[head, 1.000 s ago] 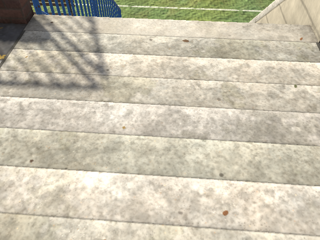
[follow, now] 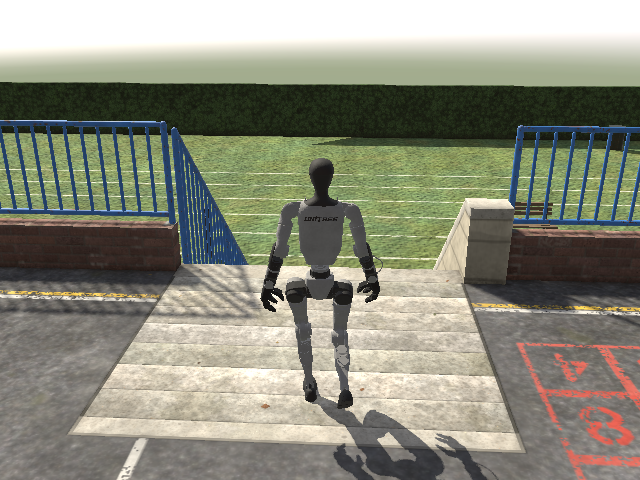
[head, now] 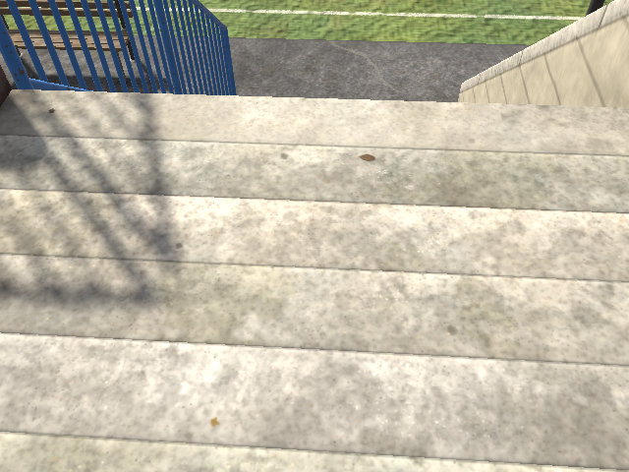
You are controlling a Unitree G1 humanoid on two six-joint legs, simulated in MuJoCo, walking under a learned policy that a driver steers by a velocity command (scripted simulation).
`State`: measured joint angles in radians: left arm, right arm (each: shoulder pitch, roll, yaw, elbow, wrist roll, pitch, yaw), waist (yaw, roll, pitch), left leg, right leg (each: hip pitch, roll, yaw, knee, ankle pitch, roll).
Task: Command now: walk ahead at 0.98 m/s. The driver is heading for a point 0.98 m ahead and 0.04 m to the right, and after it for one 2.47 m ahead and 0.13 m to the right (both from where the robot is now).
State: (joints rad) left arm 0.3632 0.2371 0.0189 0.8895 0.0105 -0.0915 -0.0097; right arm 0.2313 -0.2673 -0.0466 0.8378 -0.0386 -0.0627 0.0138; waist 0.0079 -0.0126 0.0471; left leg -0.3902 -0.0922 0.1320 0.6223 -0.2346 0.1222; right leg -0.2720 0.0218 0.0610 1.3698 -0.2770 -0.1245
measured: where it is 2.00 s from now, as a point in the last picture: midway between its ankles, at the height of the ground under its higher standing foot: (335, 228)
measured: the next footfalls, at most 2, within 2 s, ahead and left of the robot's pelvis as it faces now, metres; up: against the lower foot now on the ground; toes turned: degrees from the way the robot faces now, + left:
right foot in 0.36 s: +0.56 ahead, -0.11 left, +0.00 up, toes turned -2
left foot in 0.82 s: +1.02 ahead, +0.07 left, +0.00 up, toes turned +5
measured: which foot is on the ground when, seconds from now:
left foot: down 0.00-0.34, up 0.36-0.80, down 0.82-1.00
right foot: up 0.00-0.34, down 0.36-0.80, up 0.82-1.00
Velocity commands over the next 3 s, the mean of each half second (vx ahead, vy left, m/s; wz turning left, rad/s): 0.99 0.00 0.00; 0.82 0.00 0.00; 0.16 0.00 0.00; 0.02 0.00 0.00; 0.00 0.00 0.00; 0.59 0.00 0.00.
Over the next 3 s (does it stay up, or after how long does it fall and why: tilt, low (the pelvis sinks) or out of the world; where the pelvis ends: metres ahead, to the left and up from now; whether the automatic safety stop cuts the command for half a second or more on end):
stays up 1.32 -0.06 0.02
